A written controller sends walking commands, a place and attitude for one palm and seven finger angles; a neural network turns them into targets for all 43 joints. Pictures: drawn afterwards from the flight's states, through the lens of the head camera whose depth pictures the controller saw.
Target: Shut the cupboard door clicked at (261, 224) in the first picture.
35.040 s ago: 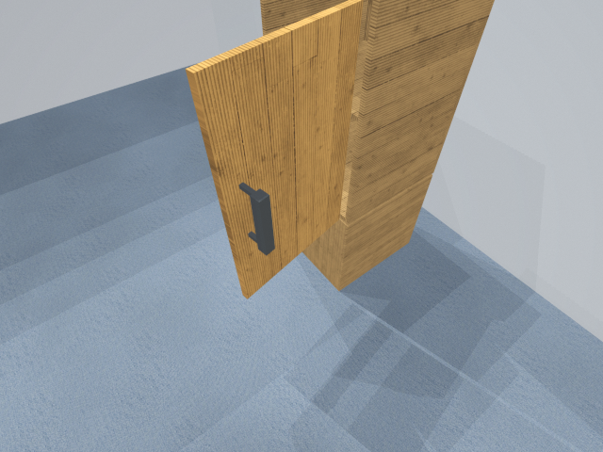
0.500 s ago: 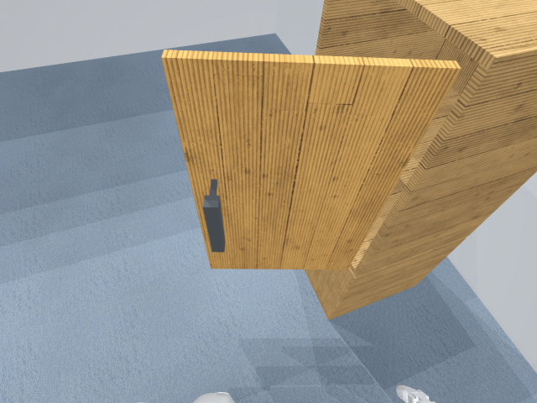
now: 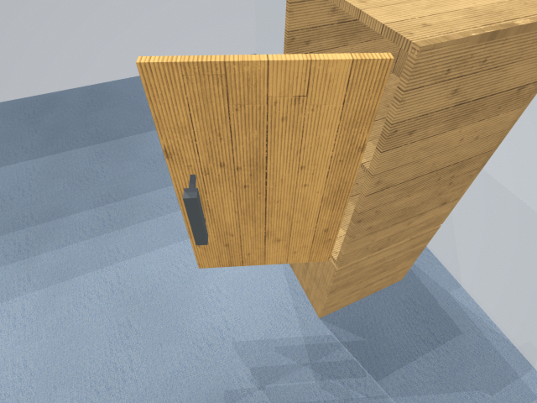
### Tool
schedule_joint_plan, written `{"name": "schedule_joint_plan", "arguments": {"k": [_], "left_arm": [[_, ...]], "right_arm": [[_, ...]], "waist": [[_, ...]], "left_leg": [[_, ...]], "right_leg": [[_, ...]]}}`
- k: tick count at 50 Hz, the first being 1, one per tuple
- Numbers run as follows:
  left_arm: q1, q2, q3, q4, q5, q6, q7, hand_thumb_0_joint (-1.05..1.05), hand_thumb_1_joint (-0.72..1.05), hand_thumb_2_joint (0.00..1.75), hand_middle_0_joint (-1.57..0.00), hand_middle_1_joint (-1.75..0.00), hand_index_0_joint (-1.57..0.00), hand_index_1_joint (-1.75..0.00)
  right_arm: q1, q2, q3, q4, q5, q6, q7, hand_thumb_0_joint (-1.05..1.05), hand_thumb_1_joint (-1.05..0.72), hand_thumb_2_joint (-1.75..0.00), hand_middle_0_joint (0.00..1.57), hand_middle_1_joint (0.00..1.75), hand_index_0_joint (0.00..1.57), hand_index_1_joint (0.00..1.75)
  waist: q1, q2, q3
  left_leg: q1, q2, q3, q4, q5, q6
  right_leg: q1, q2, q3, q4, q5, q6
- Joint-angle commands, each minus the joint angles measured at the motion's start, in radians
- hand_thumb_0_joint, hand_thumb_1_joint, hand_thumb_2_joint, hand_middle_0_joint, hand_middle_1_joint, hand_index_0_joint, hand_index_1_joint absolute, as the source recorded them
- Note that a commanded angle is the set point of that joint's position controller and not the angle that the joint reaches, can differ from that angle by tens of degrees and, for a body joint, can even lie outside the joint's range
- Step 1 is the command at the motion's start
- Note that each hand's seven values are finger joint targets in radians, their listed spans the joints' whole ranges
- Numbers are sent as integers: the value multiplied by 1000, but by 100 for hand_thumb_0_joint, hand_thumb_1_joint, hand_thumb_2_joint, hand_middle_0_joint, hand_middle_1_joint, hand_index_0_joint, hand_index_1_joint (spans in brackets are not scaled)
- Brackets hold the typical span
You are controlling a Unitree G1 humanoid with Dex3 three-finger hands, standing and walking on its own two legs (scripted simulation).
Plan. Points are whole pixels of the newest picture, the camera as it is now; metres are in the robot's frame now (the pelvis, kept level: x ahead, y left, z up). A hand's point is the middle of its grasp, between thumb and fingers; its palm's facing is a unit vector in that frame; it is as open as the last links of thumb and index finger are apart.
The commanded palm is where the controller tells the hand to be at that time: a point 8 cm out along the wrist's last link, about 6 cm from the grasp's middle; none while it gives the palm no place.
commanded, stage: come to a stop and stand still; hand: left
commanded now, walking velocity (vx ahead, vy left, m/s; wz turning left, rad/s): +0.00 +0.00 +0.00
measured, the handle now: (197, 210) +0.48 +0.17 -0.05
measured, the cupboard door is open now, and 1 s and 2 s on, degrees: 70 70 70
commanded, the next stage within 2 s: look again from close up in 1.18 s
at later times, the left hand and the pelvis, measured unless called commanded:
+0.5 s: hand out of the picture +0.00 +0.13 -0.18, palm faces +0.04 -0.99 -0.13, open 7.3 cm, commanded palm none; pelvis +0.02 -0.02 +0.00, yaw +0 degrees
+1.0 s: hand out of the picture +0.04 +0.14 -0.18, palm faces +0.04 -0.98 -0.17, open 7.4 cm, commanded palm none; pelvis +0.05 -0.02 +0.00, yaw +0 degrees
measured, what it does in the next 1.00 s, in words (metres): shifts its weight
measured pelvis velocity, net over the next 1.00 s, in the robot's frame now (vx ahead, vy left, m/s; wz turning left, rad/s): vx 0.05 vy -0.02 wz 0.00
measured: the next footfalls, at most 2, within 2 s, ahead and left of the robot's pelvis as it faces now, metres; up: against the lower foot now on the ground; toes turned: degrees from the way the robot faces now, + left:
none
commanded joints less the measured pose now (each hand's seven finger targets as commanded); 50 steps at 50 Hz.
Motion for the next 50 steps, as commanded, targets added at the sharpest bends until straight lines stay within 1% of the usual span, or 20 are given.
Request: {"name": "schedule_joint_plan", "arguments": {"k": [1,2,3,4,7,8,10,11,14,17,21,23,29,30,33,35,39,44,46,50], "left_arm": [[-21,134,11,-32,-5,-39,13,0,90,90,-20,-30,-20,-30],[-16,112,4,-20,-9,-43,12,0,90,90,-20,-30,-20,-30],[-2,97,0,-10,-11,-44,13,0,90,90,-20,-30,-20,-30],[16,88,-2,-1,-14,-44,13,0,90,90,-20,-30,-20,-30],[47,73,1,22,-10,-31,16,0,90,90,-20,-30,-20,-30],[49,75,3,25,-8,-27,15,0,90,90,-20,-30,-20,-30],[64,63,4,36,-11,-26,14,0,90,90,-20,-30,-20,-30],[83,56,4,44,-12,-27,14,0,90,90,-20,-30,-20,-30],[117,41,2,65,-14,-29,14,0,90,90,-20,-30,-20,-30],[137,24,1,78,-17,-35,17,0,90,90,-20,-30,-20,-30],[154,11,-3,86,-17,-38,20,0,90,90,-20,-30,-20,-30],[157,10,-3,88,-15,-39,21,0,90,90,-20,-30,-20,-30],[170,8,-5,88,-12,-43,24,0,90,90,-20,-30,-20,-30],[170,6,-4,88,-13,-45,25,0,90,90,-20,-30,-20,-30],[173,9,-7,88,-10,-44,25,0,90,90,-20,-30,-20,-30],[175,16,-7,87,-11,-47,26,0,90,90,-20,-30,-20,-30],[172,27,-6,86,-9,-47,27,0,90,90,-20,-30,-20,-30],[161,39,-6,84,-10,-46,27,0,90,90,-20,-30,-20,-30],[159,43,-6,83,-11,-46,27,0,90,90,-20,-30,-20,-30],[155,48,-6,78,-12,-45,27,0,90,90,-20,-30,-20,-30]], "right_arm": [[47,-74,-12,-28,-10,-19,1,0,-90,-90,20,30,20,30],[74,-74,-9,-3,-8,-26,-1,0,-90,-90,20,30,20,30],[97,-67,-6,16,-4,-30,-2,0,-90,-90,20,30,20,30],[111,-75,-4,30,-4,-33,-4,0,-90,-90,20,30,20,30],[124,-78,-6,54,-6,-24,-8,0,-90,-90,20,30,20,30],[133,-68,-5,62,-6,-22,-8,0,-90,-90,20,30,20,30],[149,-55,-1,70,-9,-24,-13,0,-90,-90,20,30,20,30],[150,-51,1,72,-9,-28,-15,0,-90,-90,20,30,20,30],[155,-47,3,76,-8,-35,-21,0,-90,-90,20,30,20,30],[160,-45,5,82,-6,-44,-26,0,-90,-90,20,30,20,30],[156,-42,6,86,-2,-48,-28,0,-90,-90,20,30,20,30],[151,-41,4,84,0,-48,-29,0,-90,-90,20,30,20,30],[112,-46,2,78,1,-50,-29,0,-90,-90,20,30,20,30],[112,-47,2,77,0,-51,-30,0,-90,-90,20,30,20,30],[87,-50,2,76,2,-49,-29,0,-90,-90,20,30,20,30],[79,-57,3,73,1,-51,-30,0,-90,-90,20,30,20,30],[61,-67,5,68,1,-53,-31,0,-90,-90,20,30,20,30],[43,-80,7,64,0,-53,-32,0,-90,-90,20,30,20,30],[38,-85,8,61,1,-53,-32,0,-90,-90,20,30,20,30],[32,-87,8,62,0,-51,-31,0,-90,-90,20,30,20,30]], "waist": [[-18,-228,61],[-23,-198,51],[-24,-159,43],[-20,-135,44],[-14,-82,122],[-13,-50,148],[-9,2,161],[-1,14,144],[10,24,109],[15,22,63],[17,10,47],[15,-4,51],[15,0,39],[12,-9,24],[15,-25,46],[14,-22,19],[15,2,6],[17,12,11],[18,-9,6],[20,-17,17]], "left_leg": [[132,9,-54,25,-58,-14],[174,18,-62,-2,-4,-11],[195,30,-69,-32,29,-9],[199,40,-79,-48,34,-9],[173,49,-82,-55,-74,-13],[154,45,-82,-59,-91,-12],[119,48,-96,-86,-100,-9],[110,52,-103,-99,-92,-7],[95,56,-113,-119,-78,-3],[123,64,-119,-115,-11,1],[141,70,-118,-104,55,6],[149,74,-114,-98,69,8],[181,78,-106,-76,142,10],[188,80,-107,-73,155,10],[198,80,-102,-71,162,11],[212,80,-102,-63,200,11],[224,81,-94,-55,244,11],[229,81,-92,-54,264,9],[234,81,-91,-53,268,9],[232,78,-87,-52,262,6]], "right_leg": [[-236,-181,192,-287,-59,-113],[-232,-154,155,-252,-2,-99],[-219,-125,123,-229,9,-81],[-211,-107,115,-218,-14,-68],[-276,-97,122,-249,-197,-66],[-283,-89,125,-251,-220,-65],[-257,-78,117,-226,-189,-63],[-227,-72,110,-214,-157,-59],[-158,-63,97,-195,-90,-53],[-113,-59,83,-175,-3,-49],[-86,-60,74,-169,70,-43],[-82,-57,70,-173,84,-42],[-67,-64,65,-163,183,-36],[-56,-65,64,-161,199,-35],[-65,-66,62,-168,216,-32],[-42,-72,58,-159,274,-30],[-14,-76,56,-153,342,-29],[2,-75,53,-153,363,-28],[9,-78,49,-154,375,-26],[15,-78,48,-156,395,-26]]}}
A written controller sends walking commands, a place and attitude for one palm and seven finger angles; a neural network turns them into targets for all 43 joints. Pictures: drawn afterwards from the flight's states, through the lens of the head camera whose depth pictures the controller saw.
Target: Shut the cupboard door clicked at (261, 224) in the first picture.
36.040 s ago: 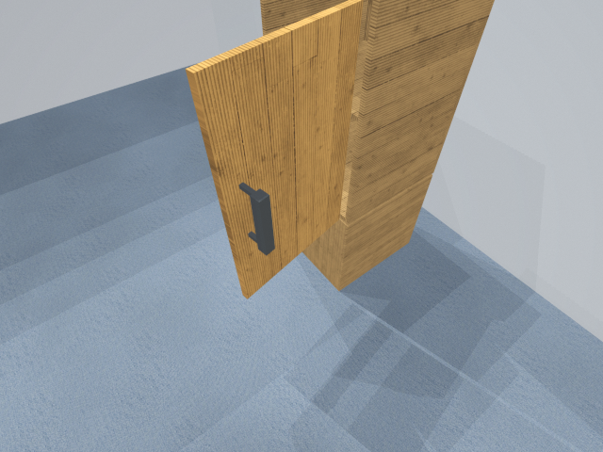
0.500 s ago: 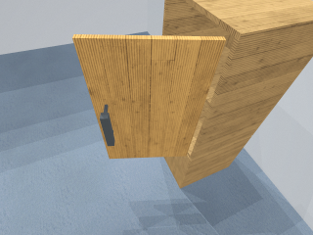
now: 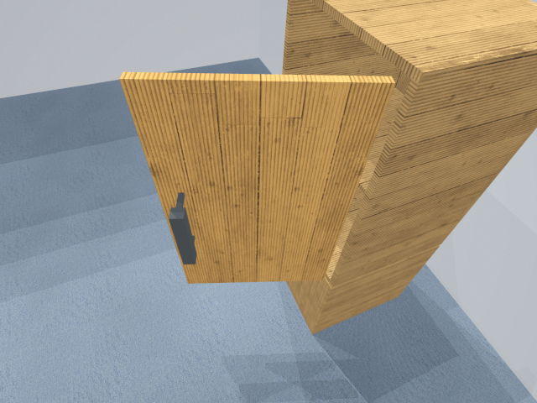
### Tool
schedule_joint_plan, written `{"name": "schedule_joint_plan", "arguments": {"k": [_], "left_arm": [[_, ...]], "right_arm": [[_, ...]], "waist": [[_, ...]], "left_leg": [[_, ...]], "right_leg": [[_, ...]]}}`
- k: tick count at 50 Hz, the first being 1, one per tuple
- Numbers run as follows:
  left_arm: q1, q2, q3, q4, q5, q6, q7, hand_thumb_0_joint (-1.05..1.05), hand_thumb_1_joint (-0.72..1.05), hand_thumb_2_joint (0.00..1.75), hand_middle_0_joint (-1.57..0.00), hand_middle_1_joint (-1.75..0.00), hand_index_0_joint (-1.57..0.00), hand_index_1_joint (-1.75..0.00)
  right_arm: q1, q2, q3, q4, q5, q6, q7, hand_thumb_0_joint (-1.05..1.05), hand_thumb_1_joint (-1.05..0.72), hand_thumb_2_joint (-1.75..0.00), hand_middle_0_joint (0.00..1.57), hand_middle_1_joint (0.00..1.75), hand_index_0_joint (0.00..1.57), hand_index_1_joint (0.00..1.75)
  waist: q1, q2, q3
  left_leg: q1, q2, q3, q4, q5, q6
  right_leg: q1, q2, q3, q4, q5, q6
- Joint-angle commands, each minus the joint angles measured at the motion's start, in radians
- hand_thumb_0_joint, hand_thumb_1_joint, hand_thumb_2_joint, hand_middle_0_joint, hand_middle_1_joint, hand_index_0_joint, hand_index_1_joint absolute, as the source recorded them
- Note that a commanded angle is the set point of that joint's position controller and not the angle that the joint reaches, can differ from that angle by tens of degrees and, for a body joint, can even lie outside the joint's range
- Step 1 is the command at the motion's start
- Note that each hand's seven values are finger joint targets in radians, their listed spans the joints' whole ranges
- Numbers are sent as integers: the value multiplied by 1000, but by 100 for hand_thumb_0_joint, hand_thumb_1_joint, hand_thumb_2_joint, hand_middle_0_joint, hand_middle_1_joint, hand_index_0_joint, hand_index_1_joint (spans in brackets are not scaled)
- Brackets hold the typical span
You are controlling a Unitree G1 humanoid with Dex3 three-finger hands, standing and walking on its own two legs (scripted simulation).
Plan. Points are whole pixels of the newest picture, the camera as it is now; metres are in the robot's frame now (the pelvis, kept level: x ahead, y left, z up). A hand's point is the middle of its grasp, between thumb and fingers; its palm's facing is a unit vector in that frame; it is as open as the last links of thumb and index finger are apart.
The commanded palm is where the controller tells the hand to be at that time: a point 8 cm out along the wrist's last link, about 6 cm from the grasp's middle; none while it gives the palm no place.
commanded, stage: come to a stop and stand still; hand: left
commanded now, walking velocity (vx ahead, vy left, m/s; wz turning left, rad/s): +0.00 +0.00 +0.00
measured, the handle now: (185, 229) +0.43 +0.19 -0.05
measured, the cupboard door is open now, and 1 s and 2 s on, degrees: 70 70 70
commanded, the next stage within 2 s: look again from close up in 0.18 s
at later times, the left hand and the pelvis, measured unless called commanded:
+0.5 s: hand out of the picture +0.02 +0.19 -0.18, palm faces -0.01 -0.98 -0.21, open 7.4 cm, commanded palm none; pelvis +0.00 +0.01 -0.01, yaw -1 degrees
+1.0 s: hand out of the picture +0.07 +0.23 -0.12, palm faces +0.17 -0.95 -0.25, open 7.3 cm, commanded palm +0.09 +0.26 -0.07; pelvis -0.02 +0.03 -0.01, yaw -1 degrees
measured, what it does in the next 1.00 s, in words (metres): stands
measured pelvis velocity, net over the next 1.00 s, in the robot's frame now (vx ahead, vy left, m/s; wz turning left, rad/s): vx -0.02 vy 0.03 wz -0.02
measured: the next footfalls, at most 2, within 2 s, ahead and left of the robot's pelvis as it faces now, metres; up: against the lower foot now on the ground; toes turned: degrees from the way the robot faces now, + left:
none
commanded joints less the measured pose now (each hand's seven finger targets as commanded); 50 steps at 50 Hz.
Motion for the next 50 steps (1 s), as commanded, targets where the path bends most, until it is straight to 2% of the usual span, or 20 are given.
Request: {"name": "schedule_joint_plan", "arguments": {"k": [1,13,14,15,16,18,20,22,23,26,28,30,37,44,45,46,47,48,49,50], "left_arm": [[93,96,13,-12,-2,-7,9,0,90,90,-20,-30,-20,-30],[98,102,17,-18,-2,-7,13,0,90,90,-20,-30,-20,-30],[172,119,11,-22,19,-58,51,0,90,90,-20,-30,-20,-30],[100,167,22,-73,19,-66,44,0,90,90,-20,-30,-20,-30],[72,157,19,-89,14,-69,40,0,90,90,-20,-30,-20,-30],[97,144,20,-117,9,-74,36,0,90,90,-20,-30,-20,-30],[119,137,23,-119,-2,-60,34,0,90,90,-20,-30,-20,-30],[119,121,15,-121,1,-43,31,0,90,90,-20,-30,-20,-30],[113,115,11,-124,4,-38,29,0,90,90,-20,-30,-20,-30],[99,125,7,-133,3,-20,24,0,90,90,-20,-30,-20,-30],[96,120,4,-136,6,-15,21,0,90,90,-20,-30,-20,-30],[78,134,2,-140,4,-11,16,0,90,90,-20,-30,-20,-30],[88,154,0,-128,5,-14,7,0,90,90,-20,-30,-20,-30],[90,178,-1,-102,3,-24,8,0,90,90,-20,-30,-20,-30],[122,139,0,-91,21,-38,42,0,90,90,-20,-30,-20,-30],[-732,732,414,-1727,-87,-315,76,0,90,90,-20,-30,-20,-30],[29,231,61,-1382,-113,-241,80,0,90,90,-22,-32,-22,-32],[246,33,-6,-1303,-151,-106,90,0,90,90,-24,-34,-24,-34],[100,18,-25,-1243,-156,-107,99,0,90,90,-25,-36,-25,-36],[86,8,7,-1175,-154,-142,89,0,90,90,-27,-38,-27,-38]], "right_arm": [[68,-115,-20,-15,-3,-2,-6,0,-90,-90,20,30,20,30],[81,-110,-19,-3,-3,-1,-7,0,-90,-90,20,30,20,30],[-25,-118,-22,-93,2,-28,9,0,-90,-90,20,30,20,30],[62,-65,-18,-113,-3,-23,19,0,-90,-90,20,30,20,30],[113,-72,-20,-113,-4,-20,18,0,-90,-90,20,30,20,30],[156,-96,-22,-115,-10,-36,17,0,-90,-90,20,30,20,30],[143,-113,-24,-125,-3,-29,9,0,-90,-90,20,30,20,30],[107,-105,-20,-142,0,-20,9,0,-90,-90,20,30,20,30],[92,-100,-16,-142,-2,-18,10,0,-90,-90,20,30,20,30],[93,-126,-16,-136,-5,-15,15,0,-90,-90,20,30,20,30],[71,-123,-20,-136,-6,-13,16,0,-90,-90,20,30,20,30],[71,-137,-21,-140,-9,-8,21,0,-90,-90,20,30,20,30],[67,-159,-22,-133,-7,-16,25,0,-90,-90,20,30,20,30],[60,-166,-19,-102,-1,-27,18,0,-90,-90,20,30,20,30],[30,-165,-21,-156,4,-29,24,0,-90,-90,20,30,20,30],[135,-339,-67,-380,34,-219,-59,0,-90,-90,20,30,20,30],[65,-219,-17,-412,61,-308,-88,0,-90,-90,20,30,20,30],[45,-169,-34,-410,45,-345,-66,0,-90,-90,20,30,20,30],[45,-177,-35,-389,63,-366,-46,0,-90,-90,20,30,20,30],[16,-189,-60,-424,50,-368,-39,0,-90,-90,20,30,20,30]], "waist": [[-4,15,12],[-2,-1,10],[29,69,32],[-43,6,3],[-56,-30,-56],[-44,35,-144],[-30,48,-129],[-16,-2,-31],[-13,16,36],[-8,48,27],[-1,49,78],[-7,50,73],[3,59,10],[0,28,-35],[-1,14,15],[-147,136,-345],[-19,415,-558],[3,380,-462],[-63,156,-223],[-63,48,-45]], "left_leg": [[113,66,-52,-16,289,38],[116,62,-37,-5,303,35],[92,44,37,239,293,25],[-45,16,7,209,-11,45],[-44,11,17,168,-43,56],[46,17,20,152,254,71],[79,54,-7,178,387,85],[24,62,-20,152,276,73],[0,53,-20,126,228,69],[4,66,-61,71,177,79],[-31,65,-72,24,53,83],[-28,59,-82,-16,-66,77],[4,72,-96,-64,-76,80],[78,69,-54,-7,156,77],[51,92,-48,164,280,53],[407,32,-57,178,333,67],[474,68,-74,70,503,58],[312,61,-84,42,511,14],[105,44,-98,59,267,29],[-58,18,-91,95,7,40]], "right_leg": [[-126,-104,58,-69,408,-12],[-89,-104,50,-69,481,-12],[-228,-154,154,-72,931,53],[-101,-181,123,20,1007,4],[-66,-157,97,78,972,-31],[-38,-118,66,185,1022,-36],[-103,-93,55,164,806,-27],[-158,-87,62,90,584,-28],[-192,-83,71,69,525,-32],[-204,-50,52,63,225,-23],[-234,-49,62,27,100,-23],[-262,-49,67,13,-16,-25],[-246,-57,63,18,9,-16],[-215,-82,80,11,213,-8],[-267,-111,125,-31,421,4],[-386,-9,-68,212,439,-9],[-427,20,-104,327,219,1],[-390,21,-107,348,93,2],[-489,8,-102,322,57,15],[-548,9,-115,243,29,10]]}}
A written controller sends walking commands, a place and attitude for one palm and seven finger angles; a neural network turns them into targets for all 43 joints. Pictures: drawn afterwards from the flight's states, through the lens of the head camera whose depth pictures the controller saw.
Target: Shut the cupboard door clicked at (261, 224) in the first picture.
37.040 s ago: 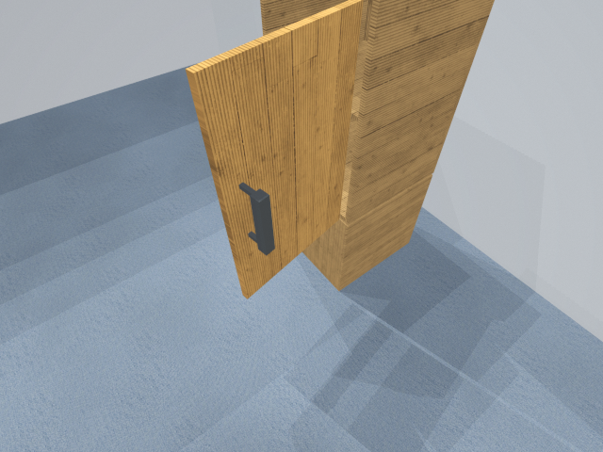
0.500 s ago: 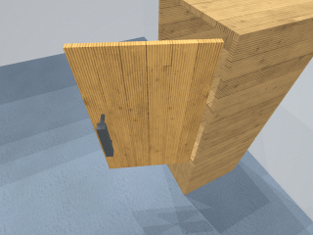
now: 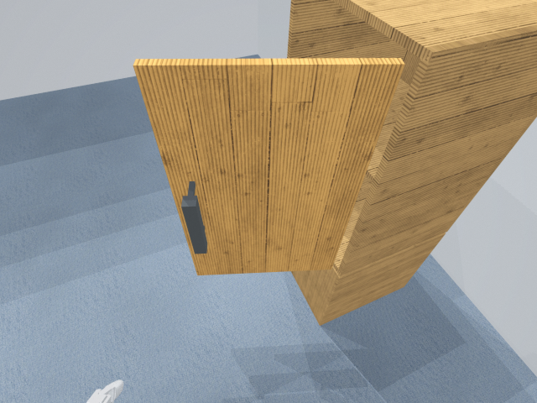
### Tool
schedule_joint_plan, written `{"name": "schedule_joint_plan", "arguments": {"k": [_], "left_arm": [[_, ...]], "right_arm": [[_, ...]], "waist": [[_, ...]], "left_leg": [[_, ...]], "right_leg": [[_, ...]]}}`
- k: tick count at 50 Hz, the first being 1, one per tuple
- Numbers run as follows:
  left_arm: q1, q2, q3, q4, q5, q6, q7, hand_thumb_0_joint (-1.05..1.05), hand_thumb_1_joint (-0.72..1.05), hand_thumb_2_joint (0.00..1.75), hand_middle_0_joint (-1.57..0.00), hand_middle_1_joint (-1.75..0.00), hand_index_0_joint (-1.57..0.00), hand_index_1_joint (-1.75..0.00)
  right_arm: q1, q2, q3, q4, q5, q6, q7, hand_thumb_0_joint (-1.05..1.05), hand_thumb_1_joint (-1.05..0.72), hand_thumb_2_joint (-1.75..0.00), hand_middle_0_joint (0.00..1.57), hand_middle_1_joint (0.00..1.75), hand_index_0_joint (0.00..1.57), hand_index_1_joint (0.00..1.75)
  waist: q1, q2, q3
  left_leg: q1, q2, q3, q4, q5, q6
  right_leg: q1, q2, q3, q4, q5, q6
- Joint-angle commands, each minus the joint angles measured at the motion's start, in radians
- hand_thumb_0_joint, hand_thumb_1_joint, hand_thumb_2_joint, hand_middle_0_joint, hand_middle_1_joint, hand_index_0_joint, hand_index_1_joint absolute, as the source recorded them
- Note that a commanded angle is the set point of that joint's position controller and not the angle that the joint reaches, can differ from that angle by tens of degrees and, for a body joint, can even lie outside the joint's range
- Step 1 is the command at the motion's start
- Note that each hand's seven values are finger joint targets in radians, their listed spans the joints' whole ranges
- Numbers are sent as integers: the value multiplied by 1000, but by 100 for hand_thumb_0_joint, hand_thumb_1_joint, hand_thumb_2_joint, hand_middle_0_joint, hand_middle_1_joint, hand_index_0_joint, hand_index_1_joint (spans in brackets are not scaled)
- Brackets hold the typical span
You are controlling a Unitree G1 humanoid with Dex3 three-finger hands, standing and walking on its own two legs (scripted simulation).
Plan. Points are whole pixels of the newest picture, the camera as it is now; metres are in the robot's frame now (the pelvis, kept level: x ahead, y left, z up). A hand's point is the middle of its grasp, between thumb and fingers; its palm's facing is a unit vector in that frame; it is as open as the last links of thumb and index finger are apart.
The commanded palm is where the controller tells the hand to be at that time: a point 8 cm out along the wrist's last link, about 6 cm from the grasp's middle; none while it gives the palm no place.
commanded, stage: raise the hand and make a fist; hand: left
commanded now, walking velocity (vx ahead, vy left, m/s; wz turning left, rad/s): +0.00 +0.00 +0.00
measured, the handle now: (196, 218) +0.45 +0.18 -0.04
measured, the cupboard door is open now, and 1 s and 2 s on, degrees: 70 70 70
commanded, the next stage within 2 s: bring the fist close to the handle in 1.82 s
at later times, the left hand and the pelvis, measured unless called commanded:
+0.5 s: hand (147, 395) +0.14 +0.18 -0.05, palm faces +0.13 -0.99 -0.06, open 5.3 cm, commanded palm +0.12 +0.23 -0.05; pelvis -0.06 -0.03 -0.11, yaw +1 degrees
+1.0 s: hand (140, 376) +0.16 +0.20 -0.05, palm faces +0.12 -0.99 -0.03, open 3.3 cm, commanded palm +0.14 +0.25 -0.04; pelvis -0.05 +0.01 -0.10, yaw +0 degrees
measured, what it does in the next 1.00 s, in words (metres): lowers itself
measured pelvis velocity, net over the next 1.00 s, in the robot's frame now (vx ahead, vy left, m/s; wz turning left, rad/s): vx -0.05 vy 0.01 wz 0.00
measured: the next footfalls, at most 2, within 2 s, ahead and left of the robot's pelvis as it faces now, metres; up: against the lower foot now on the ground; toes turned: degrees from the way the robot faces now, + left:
none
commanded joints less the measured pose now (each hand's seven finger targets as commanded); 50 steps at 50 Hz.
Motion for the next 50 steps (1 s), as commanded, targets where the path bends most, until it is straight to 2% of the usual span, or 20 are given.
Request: {"name": "schedule_joint_plan", "arguments": {"k": [1,2,3,4,5,7,8,10,12,13,18,20,22,25,28,32,33,37,44,50], "left_arm": [[-159,5,45,-321,-57,-211,21,0,90,90,-29,-40,-29,-40],[-82,5,102,-210,-66,-294,-7,0,90,90,-31,-42,-31,-42],[23,5,142,-159,-74,-379,-59,0,90,90,-33,-44,-33,-44],[53,5,169,-173,-94,-472,-118,0,90,90,-35,-46,-35,-46],[106,17,227,-136,-121,-564,-183,0,90,90,-36,-48,-36,-48],[68,13,219,-157,-178,-712,-331,0,90,90,-40,-52,-40,-52],[85,79,283,-153,-189,-716,-365,0,90,90,-42,-54,-42,-54],[43,117,280,-276,-221,-631,-408,0,90,90,-46,-58,-46,-58],[-84,133,258,-426,-240,-545,-392,0,90,90,-49,-62,-49,-62],[-145,154,269,-473,-242,-524,-367,0,90,90,-51,-64,-51,-64],[-364,171,191,-744,-187,-610,-288,0,90,90,-60,-74,-60,-74],[-301,127,149,-676,-188,-613,-309,0,90,90,-64,-78,-64,-78],[-257,129,159,-589,-202,-572,-338,0,90,90,-68,-82,-68,-82],[-154,140,205,-511,-222,-465,-360,0,90,90,-73,-88,-73,-88],[-89,166,266,-524,-226,-398,-321,0,90,90,-79,-94,-79,-94],[-96,131,257,-586,-219,-443,-254,0,90,90,-86,-102,-86,-102],[-85,141,266,-585,-209,-463,-239,0,90,90,-88,-104,-88,-104],[-88,87,179,-571,-193,-529,-232,0,90,90,-95,-112,-95,-112],[-89,100,155,-644,-178,-532,-224,0,90,90,-108,-126,-108,-126],[-106,87,136,-654,-157,-507,-194,0,90,90,-119,-138,-119,-138]], "right_arm": [[-125,-165,-73,-237,-1,-176,-1,0,-90,-90,20,30,20,30],[-147,-155,-77,-253,-15,-176,4,0,-90,-90,20,30,20,30],[-156,-148,-84,-279,-15,-179,25,0,-90,-90,20,30,20,30],[-171,-149,-89,-302,-37,-177,48,0,-90,-90,20,30,20,30],[-187,-142,-106,-315,-47,-170,59,0,-90,-90,20,30,20,30],[-225,-146,-113,-362,-46,-162,77,0,-90,-90,20,30,20,30],[-212,-144,-120,-388,-37,-146,79,0,-90,-90,20,30,20,30],[-246,-150,-115,-480,-14,-119,70,0,-90,-90,20,30,20,30],[-232,-149,-103,-533,1,-104,45,0,-90,-90,20,30,20,30],[-214,-145,-100,-529,3,-97,30,0,-90,-90,20,30,20,30],[-159,-142,-75,-490,-19,-130,-18,0,-90,-90,20,30,20,30],[-150,-143,-67,-464,-21,-142,-27,0,-90,-90,20,30,20,30],[-147,-146,-64,-452,-15,-142,-34,0,-90,-90,20,30,20,30],[-154,-140,-66,-462,-4,-125,-36,0,-90,-90,20,30,20,30],[-170,-124,-71,-469,-3,-105,-32,0,-90,-90,20,30,20,30],[-161,-113,-75,-466,-15,-94,-18,0,-90,-90,20,30,20,30],[-160,-114,-76,-462,-19,-91,-17,0,-90,-90,20,30,20,30],[-151,-131,-76,-468,-26,-87,-5,0,-90,-90,20,30,20,30],[-139,-149,-74,-494,-26,-73,-6,0,-90,-90,20,30,20,30],[-140,-149,-64,-516,-28,-46,-1,0,-90,-90,20,30,20,30]], "waist": [[-84,-89,43],[-56,-168,61],[2,-102,2],[33,-115,-154],[78,-189,-244],[86,-110,-302],[108,-11,-324],[107,49,-370],[69,63,-365],[36,-7,-341],[-51,80,-316],[-54,102,-308],[-47,60,-307],[1,40,-356],[42,48,-413],[30,19,-425],[39,23,-418],[7,38,-375],[12,106,-433],[-1,114,-396]], "left_leg": [[-75,5,-120,29,-133,2],[-162,-7,-109,117,-137,1],[-193,-16,-97,185,-57,-4],[-207,-18,-86,281,77,-7],[-281,-13,-74,357,110,-18],[-411,-24,-59,463,16,-25],[-425,-24,-46,485,9,-19],[-437,-31,-14,496,-64,-7],[-440,-25,-24,503,-142,11],[-483,-14,-39,536,-177,17],[-456,20,-87,596,-189,37],[-459,22,-100,591,-187,35],[-495,22,-103,593,-197,33],[-502,18,-97,572,-166,29],[-468,17,-98,544,-99,27],[-435,16,-101,526,-47,21],[-429,17,-105,519,-33,22],[-419,17,-110,501,-82,21],[-341,21,-131,456,-112,20],[-329,25,-151,421,-184,15]], "right_leg": [[-415,35,-100,-54,-18,-5],[-503,37,-96,-23,-74,-5],[-511,39,-88,45,3,-19],[-522,47,-99,168,160,-23],[-540,54,-87,270,220,-22],[-621,41,-26,364,152,-22],[-600,33,14,368,139,-32],[-586,21,79,314,6,-21],[-619,19,116,241,-153,-7],[-642,19,152,214,-207,12],[-778,51,107,258,-229,-10],[-799,64,69,294,-198,-19],[-788,63,73,286,-211,-11],[-710,49,87,265,-187,-1],[-631,44,78,279,-70,9],[-633,46,25,331,64,11],[-635,56,5,346,68,0],[-714,64,-27,360,-18,-12],[-722,73,-57,373,-47,-27],[-728,80,-72,362,-75,-28]]}}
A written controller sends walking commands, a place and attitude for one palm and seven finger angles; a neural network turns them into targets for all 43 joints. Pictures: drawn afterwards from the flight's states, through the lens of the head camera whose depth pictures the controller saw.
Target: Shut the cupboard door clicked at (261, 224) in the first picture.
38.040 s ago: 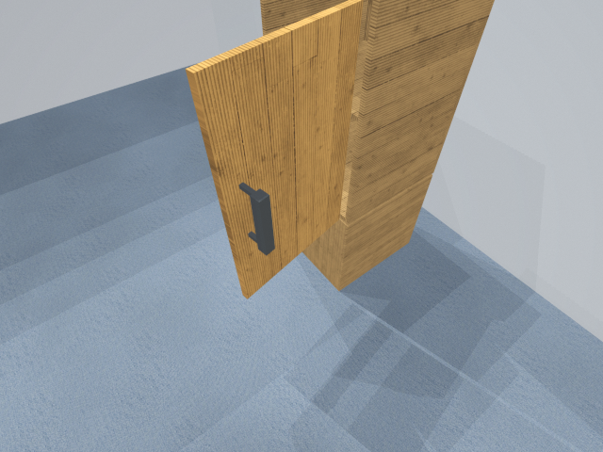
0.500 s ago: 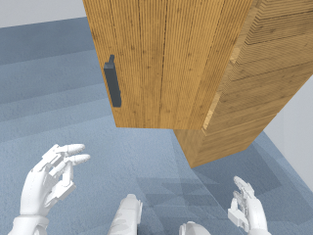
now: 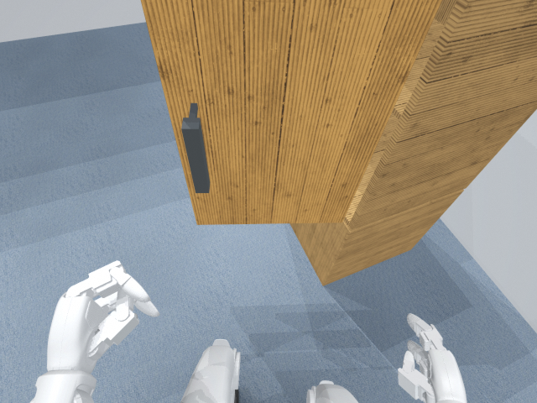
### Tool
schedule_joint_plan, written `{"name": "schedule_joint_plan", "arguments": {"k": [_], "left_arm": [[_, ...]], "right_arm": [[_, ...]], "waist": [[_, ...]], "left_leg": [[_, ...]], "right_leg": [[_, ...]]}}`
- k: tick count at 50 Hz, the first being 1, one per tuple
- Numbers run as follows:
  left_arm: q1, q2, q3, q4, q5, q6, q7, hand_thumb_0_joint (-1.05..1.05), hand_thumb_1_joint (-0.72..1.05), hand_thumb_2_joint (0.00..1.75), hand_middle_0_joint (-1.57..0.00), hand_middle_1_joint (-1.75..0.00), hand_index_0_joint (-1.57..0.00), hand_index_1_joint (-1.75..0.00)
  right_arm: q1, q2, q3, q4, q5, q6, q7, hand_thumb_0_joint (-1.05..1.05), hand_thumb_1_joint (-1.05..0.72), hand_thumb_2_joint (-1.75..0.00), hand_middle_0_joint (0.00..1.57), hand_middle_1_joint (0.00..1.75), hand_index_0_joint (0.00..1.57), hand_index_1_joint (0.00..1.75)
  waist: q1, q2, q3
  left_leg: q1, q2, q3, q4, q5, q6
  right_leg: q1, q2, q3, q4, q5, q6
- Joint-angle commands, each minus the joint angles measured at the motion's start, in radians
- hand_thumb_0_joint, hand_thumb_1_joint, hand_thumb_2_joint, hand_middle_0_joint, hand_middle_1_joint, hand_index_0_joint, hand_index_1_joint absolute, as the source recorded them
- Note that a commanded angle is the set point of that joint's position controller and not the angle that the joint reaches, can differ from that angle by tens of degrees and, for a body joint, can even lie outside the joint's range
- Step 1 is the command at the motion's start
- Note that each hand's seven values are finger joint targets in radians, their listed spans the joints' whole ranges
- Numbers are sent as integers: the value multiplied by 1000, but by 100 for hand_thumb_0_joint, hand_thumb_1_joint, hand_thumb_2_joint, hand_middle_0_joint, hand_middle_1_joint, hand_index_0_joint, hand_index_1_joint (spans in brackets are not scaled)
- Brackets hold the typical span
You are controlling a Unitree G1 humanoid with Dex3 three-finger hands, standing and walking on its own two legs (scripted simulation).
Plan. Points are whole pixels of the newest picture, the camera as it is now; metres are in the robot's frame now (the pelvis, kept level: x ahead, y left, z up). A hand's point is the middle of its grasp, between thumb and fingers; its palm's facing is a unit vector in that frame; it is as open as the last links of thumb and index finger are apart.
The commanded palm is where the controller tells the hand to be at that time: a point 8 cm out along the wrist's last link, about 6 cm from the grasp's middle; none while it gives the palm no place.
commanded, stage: raise the hand and make a fist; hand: left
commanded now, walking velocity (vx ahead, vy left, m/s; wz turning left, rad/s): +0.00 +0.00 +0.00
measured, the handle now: (198, 150) +0.50 +0.17 +0.06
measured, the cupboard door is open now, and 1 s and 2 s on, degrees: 70 70 70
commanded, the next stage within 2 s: bring the fist close to the handle in 0.82 s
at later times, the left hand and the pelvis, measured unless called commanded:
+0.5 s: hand (132, 313) +0.22 +0.19 +0.06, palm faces +0.11 -0.99 -0.04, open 3.1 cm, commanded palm +0.19 +0.24 +0.06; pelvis -0.01 +0.00 +0.01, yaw +1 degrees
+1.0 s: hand (145, 304) +0.23 +0.18 +0.06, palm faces +0.11 -0.99 -0.03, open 3.1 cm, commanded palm +0.22 +0.22 +0.06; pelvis +0.00 -0.01 +0.00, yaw +0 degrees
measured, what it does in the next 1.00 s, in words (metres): stands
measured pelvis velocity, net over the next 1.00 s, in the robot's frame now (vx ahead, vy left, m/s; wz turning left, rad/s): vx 0.00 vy -0.01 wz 0.01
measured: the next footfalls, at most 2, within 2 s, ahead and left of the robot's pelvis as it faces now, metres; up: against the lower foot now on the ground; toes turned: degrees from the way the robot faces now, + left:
none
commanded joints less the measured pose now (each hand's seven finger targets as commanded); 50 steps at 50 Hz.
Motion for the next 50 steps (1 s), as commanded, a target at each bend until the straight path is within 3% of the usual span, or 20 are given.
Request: {"name": "schedule_joint_plan", "arguments": {"k": [1,5,8,9,17,23,25,33,34,38,46,50], "left_arm": [[-34,87,46,-216,0,-59,21,0,90,90,-121,-140,-121,-140],[-56,88,32,-203,10,-37,16,0,90,90,-128,-148,-128,-148],[-72,116,53,-221,15,-30,21,0,90,90,-130,-150,-130,-150],[-70,99,35,-229,15,-30,20,0,90,90,-130,-150,-130,-150],[-99,102,39,-191,4,-23,15,0,90,90,-130,-150,-130,-150],[-82,130,71,-183,-3,-24,20,0,90,90,-130,-150,-130,-150],[-87,106,52,-183,-11,-28,16,0,90,90,-130,-150,-130,-150],[-84,127,77,-167,-13,-43,17,0,90,90,-130,-150,-130,-150],[-85,108,57,-164,-12,-43,15,0,90,90,-130,-150,-130,-150],[-91,127,72,-173,-11,-45,16,0,90,90,-130,-150,-130,-150],[-95,101,57,-161,-14,-40,4,0,90,90,-130,-150,-130,-150],[-201,77,8,-174,0,-46,9,0,90,90,-130,-150,-130,-150]], "right_arm": [[-31,-123,-38,-162,-2,-36,-3,0,-90,-90,20,30,20,30],[-29,-125,-28,-180,-1,-23,0,0,-90,-90,20,30,20,30],[-23,-128,-24,-182,-5,-21,-1,0,-90,-90,20,30,20,30],[-27,-125,-20,-188,-5,-22,2,0,-90,-90,20,30,20,30],[-33,-129,-12,-189,-3,-23,3,0,-90,-90,20,30,20,30],[-25,-130,-15,-179,-2,-32,0,0,-90,-90,20,30,20,30],[-30,-127,-16,-178,0,-35,1,0,-90,-90,20,30,20,30],[-20,-128,-23,-168,-2,-33,1,0,-90,-90,20,30,20,30],[-24,-126,-23,-172,1,-32,2,0,-90,-90,20,30,20,30],[-18,-128,-25,-169,1,-28,0,0,-90,-90,20,30,20,30],[-21,-124,-24,-170,1,-15,2,0,-90,-90,20,30,20,30],[-12,-127,-20,-165,-2,-20,0,0,-90,-90,20,30,20,30]], "waist": [[-6,65,-201],[-10,73,-168],[-7,87,-186],[-9,105,-186],[-15,69,-149],[1,47,-182],[-5,51,-174],[3,31,-182],[-6,17,-167],[-3,27,-182],[-5,25,-186],[-28,32,-188]], "left_leg": [[411,-17,-62,-232,-22,7],[402,-20,-68,-250,-75,6],[418,-18,-79,-260,-84,5],[428,-20,-77,-262,-83,5],[384,-25,-67,-259,-125,7],[373,-30,-52,-243,-81,11],[367,-32,-38,-229,-63,11],[340,-34,-20,-192,3,15],[340,-34,-16,-190,-2,16],[349,-32,-19,-191,12,18],[363,-33,-15,-185,43,17],[381,-30,-26,-181,39,18]], "right_leg": [[-86,32,-18,-205,162,-35],[-85,33,-17,-221,134,-37],[-72,36,-18,-221,137,-39],[-77,34,-19,-224,136,-39],[-74,33,-9,-246,96,-37],[-36,33,8,-258,99,-38],[-43,28,13,-262,100,-35],[-22,26,37,-262,128,-34],[-33,23,40,-270,122,-31],[-26,27,38,-262,141,-32],[-24,27,32,-255,185,-30],[-53,27,22,-243,190,-30]]}}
